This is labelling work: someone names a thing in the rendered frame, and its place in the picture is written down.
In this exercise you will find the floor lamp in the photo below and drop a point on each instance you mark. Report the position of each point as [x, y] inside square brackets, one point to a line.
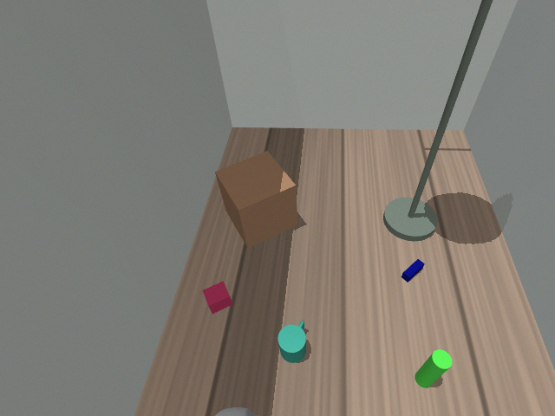
[410, 218]

